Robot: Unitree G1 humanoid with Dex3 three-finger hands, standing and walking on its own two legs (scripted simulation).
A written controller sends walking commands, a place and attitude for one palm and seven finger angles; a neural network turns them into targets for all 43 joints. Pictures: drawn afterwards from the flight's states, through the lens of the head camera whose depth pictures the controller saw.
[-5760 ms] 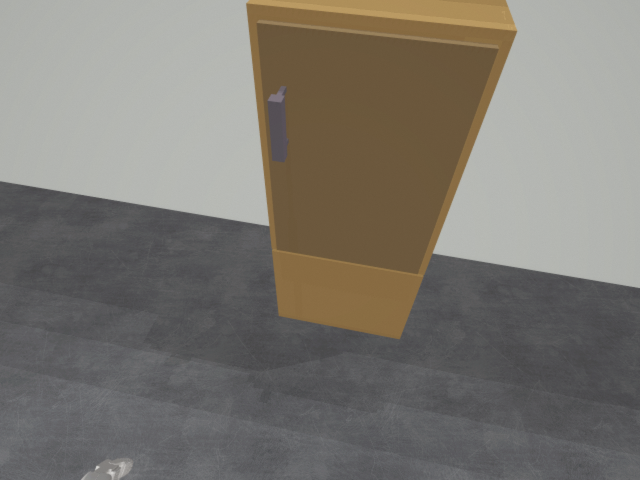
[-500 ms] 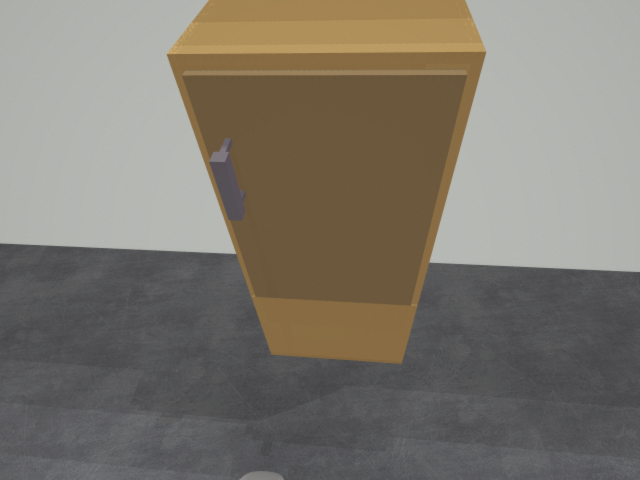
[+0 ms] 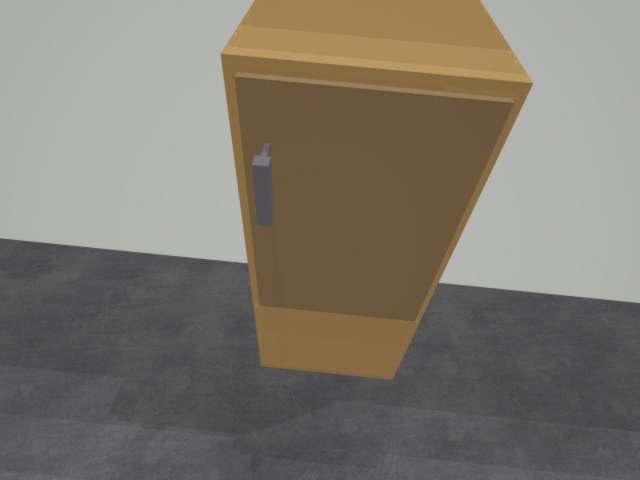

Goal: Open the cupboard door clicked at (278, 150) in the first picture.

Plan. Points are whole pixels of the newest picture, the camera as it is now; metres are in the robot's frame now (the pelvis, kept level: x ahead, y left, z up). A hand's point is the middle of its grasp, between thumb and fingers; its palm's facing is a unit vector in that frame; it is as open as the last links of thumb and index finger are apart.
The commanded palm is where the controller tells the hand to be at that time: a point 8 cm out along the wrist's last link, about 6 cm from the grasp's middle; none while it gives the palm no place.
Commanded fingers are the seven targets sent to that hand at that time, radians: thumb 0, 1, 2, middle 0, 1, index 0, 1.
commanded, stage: come to a stop and stand still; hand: left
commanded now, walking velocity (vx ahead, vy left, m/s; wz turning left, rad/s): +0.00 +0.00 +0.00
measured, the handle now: (266, 184) +0.55 +0.14 +0.05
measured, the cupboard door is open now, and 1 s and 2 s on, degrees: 0 0 0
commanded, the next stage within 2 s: look again from close up in 0.46 s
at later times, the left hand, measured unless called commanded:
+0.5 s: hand out of the picture -0.01 +0.18 -0.18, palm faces +0.02 -0.99 -0.15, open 7.3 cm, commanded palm none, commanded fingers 0.00 0.90 0.90 -0.20 -0.30 -0.20 -0.30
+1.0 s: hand out of the picture +0.04 +0.20 -0.18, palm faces +0.00 -0.97 -0.23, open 7.3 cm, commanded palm none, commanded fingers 0.00 0.90 0.90 -0.20 -0.30 -0.20 -0.30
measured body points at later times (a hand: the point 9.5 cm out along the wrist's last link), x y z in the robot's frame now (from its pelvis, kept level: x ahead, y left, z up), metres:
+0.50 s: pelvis +0.02 +0.03 +0.00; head +0.03 +0.03 +0.45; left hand +0.00 +0.23 -0.16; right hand -0.01 -0.17 -0.16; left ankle +0.00 +0.11 -0.74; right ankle -0.02 -0.10 -0.74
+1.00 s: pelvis +0.03 +0.02 -0.01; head +0.03 +0.01 +0.44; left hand +0.04 +0.25 -0.16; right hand +0.04 -0.20 -0.17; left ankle +0.00 +0.11 -0.74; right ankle -0.02 -0.10 -0.74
